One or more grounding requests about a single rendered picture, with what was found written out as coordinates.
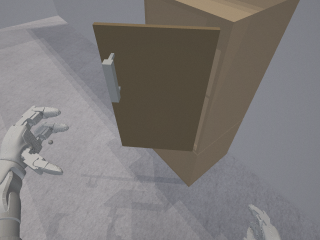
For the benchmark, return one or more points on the robot left forearm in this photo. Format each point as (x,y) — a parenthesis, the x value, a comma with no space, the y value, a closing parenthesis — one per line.
(11,176)

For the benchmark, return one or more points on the robot left hand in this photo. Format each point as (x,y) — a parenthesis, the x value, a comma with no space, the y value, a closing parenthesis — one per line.
(18,139)

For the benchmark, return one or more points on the robot right hand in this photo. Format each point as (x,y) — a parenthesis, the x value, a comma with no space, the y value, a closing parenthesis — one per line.
(264,230)

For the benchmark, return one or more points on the cupboard door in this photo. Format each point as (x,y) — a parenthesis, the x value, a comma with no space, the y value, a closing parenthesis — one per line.
(163,72)

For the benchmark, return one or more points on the handle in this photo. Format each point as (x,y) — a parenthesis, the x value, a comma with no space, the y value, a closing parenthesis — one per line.
(111,78)

